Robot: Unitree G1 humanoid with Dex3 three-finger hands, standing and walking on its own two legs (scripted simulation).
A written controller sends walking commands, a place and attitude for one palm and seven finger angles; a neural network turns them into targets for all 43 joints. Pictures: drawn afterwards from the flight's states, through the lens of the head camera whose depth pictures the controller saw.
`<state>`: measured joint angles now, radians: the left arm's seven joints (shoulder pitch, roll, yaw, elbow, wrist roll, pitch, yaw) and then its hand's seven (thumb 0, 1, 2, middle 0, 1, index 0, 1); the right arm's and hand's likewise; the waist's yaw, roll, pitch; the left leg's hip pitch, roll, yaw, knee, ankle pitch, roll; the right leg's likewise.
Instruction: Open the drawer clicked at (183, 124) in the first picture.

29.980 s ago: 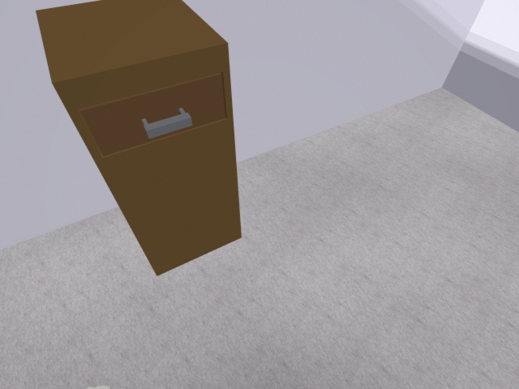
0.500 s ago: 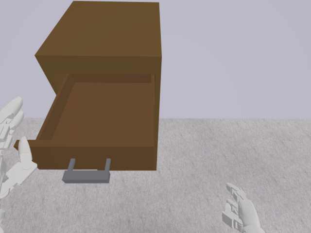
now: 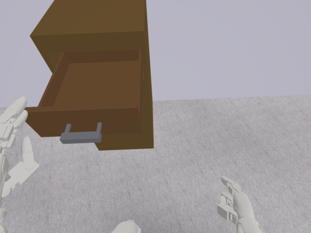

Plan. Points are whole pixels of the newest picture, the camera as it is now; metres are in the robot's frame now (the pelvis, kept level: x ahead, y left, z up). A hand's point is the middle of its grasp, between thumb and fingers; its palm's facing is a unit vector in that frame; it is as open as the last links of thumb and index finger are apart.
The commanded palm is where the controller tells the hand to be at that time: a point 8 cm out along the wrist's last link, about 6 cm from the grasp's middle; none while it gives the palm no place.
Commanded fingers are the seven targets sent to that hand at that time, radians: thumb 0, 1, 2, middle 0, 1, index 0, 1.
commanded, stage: step back with the hand held close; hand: left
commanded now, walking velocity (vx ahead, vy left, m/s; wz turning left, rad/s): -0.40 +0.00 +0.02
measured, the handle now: (82, 131) +0.40 +0.25 -0.02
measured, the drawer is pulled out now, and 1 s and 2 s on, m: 0.28 0.28 0.28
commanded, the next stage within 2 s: stop stepping back and stand still in 0.04 s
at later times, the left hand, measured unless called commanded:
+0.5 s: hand out of the picture +0.04 +0.23 +0.18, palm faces +0.50 -0.75 -0.44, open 7.4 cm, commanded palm -0.01 +0.26 +0.18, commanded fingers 0.00 0.90 0.90 -0.20 -0.30 -0.20 -0.30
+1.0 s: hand out of the picture +0.03 +0.22 +0.15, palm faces +0.43 -0.76 -0.49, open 7.4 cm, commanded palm none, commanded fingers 0.00 0.90 0.90 -0.20 -0.30 -0.20 -0.30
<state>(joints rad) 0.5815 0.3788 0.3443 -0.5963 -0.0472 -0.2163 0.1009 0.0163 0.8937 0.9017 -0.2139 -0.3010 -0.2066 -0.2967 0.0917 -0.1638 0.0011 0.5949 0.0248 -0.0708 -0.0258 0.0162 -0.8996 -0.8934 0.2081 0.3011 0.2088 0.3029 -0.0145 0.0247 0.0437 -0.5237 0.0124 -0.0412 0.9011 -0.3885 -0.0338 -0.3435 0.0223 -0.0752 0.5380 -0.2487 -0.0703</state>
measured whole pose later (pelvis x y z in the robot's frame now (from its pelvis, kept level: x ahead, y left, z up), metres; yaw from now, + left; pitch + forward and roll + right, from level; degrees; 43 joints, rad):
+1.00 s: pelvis -0.16 -0.04 -0.01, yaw +4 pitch +0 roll -1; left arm 0.55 0.37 0.36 -0.45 0.00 -0.20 0.14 0.01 0.90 0.90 -0.21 -0.30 -0.20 -0.30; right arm 0.23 -0.19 0.00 0.66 0.01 -0.11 -0.04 0.02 -0.90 -0.89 0.21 0.30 0.21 0.30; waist -0.01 0.03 -0.01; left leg -0.34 0.04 0.03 0.70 -0.38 0.01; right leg -0.31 0.00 -0.09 0.59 -0.28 -0.03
